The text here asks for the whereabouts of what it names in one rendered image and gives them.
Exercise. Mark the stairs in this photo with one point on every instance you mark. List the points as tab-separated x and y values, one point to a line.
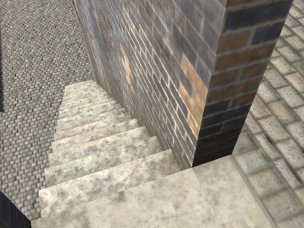
98	150

